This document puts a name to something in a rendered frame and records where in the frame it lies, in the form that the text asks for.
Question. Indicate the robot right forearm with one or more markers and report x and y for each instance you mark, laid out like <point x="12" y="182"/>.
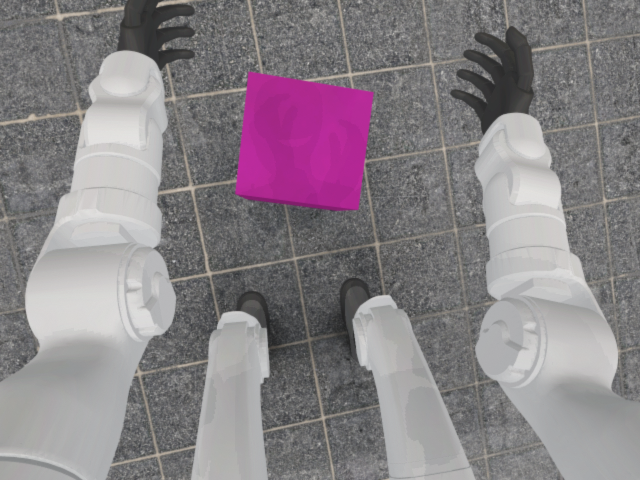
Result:
<point x="525" y="223"/>

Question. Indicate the robot right upper arm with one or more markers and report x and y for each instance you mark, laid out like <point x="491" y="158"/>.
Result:
<point x="556" y="363"/>

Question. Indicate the left robot hand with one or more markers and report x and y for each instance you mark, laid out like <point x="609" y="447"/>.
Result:
<point x="139" y="30"/>

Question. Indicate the right robot hand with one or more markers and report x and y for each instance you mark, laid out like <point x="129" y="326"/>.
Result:
<point x="512" y="91"/>

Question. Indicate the robot left forearm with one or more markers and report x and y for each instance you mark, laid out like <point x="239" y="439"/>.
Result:
<point x="117" y="168"/>

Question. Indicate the robot left shin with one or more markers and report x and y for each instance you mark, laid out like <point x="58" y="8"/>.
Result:
<point x="230" y="317"/>

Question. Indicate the robot left thigh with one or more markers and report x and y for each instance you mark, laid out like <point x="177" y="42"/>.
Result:
<point x="230" y="443"/>

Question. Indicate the carton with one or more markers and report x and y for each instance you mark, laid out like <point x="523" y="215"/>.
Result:
<point x="303" y="143"/>

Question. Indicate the robot left upper arm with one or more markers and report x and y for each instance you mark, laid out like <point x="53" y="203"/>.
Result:
<point x="93" y="310"/>

